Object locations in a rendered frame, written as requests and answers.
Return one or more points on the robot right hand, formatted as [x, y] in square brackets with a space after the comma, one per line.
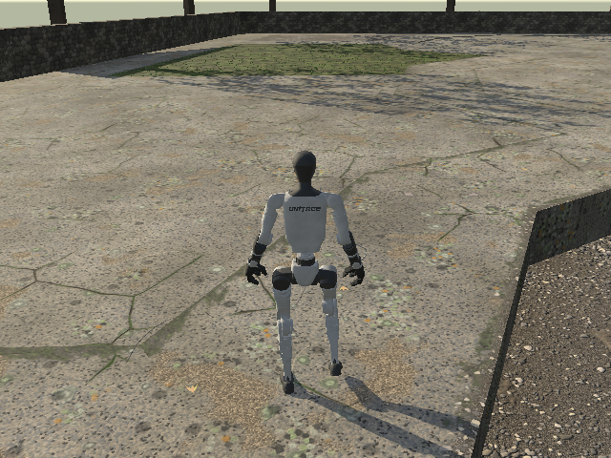
[353, 272]

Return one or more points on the robot left shin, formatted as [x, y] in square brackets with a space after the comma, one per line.
[285, 347]

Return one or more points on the robot left hand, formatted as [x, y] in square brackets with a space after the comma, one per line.
[249, 271]

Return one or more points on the right robot upper arm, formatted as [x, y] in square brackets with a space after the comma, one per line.
[335, 202]

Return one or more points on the right robot forearm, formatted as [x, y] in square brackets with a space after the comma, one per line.
[352, 253]

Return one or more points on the left robot upper arm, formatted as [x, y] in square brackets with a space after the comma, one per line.
[274, 202]

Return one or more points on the robot torso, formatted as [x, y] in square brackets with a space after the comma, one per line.
[305, 221]

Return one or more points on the left robot forearm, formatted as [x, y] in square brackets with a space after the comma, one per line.
[256, 253]

